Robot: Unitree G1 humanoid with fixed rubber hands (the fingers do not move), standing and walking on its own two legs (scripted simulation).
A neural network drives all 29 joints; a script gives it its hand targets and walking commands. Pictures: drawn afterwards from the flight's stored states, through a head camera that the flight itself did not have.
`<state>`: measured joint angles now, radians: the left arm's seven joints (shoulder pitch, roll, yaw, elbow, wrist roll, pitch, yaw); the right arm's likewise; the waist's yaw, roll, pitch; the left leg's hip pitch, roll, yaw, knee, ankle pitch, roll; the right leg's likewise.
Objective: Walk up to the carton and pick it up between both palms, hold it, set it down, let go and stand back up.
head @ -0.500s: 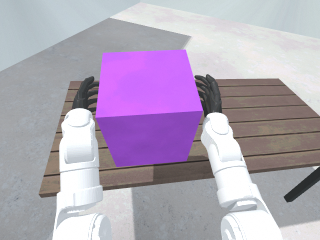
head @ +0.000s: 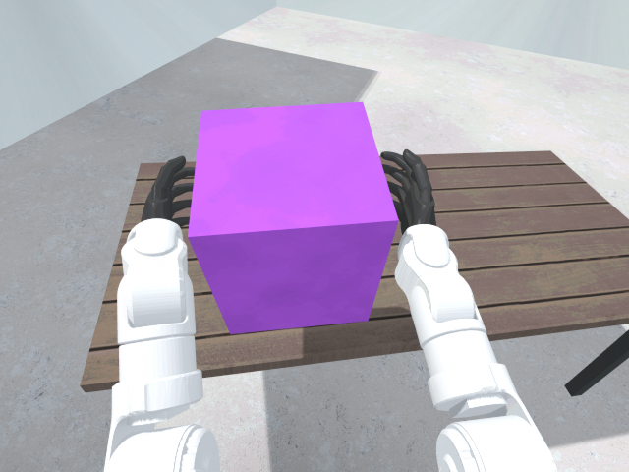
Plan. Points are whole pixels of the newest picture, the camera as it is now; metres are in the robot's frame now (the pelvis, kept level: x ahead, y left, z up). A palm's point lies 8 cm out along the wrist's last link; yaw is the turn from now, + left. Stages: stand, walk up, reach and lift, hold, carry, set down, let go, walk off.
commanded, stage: hold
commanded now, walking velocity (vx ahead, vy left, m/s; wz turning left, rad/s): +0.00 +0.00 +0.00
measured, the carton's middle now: (292, 225) +0.42 +0.01 +0.11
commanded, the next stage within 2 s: set down in 0.08 s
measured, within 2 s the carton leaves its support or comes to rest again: neither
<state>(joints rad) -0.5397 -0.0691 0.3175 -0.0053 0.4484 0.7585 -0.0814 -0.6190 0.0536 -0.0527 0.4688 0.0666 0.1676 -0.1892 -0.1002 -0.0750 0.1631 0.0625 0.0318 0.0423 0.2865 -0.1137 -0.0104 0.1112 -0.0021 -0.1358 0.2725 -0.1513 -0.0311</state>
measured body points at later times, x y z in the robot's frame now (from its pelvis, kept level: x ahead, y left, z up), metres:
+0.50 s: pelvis +0.01 +0.00 +0.00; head -0.02 +0.03 +0.45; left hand +0.38 +0.17 +0.13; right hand +0.39 -0.12 +0.19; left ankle +0.05 +0.13 -0.75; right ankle +0.02 -0.09 -0.75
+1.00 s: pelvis +0.05 -0.01 +0.00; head +0.04 +0.02 +0.45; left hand +0.41 +0.15 +0.10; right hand +0.41 -0.14 +0.14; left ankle +0.05 +0.13 -0.75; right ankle +0.02 -0.09 -0.75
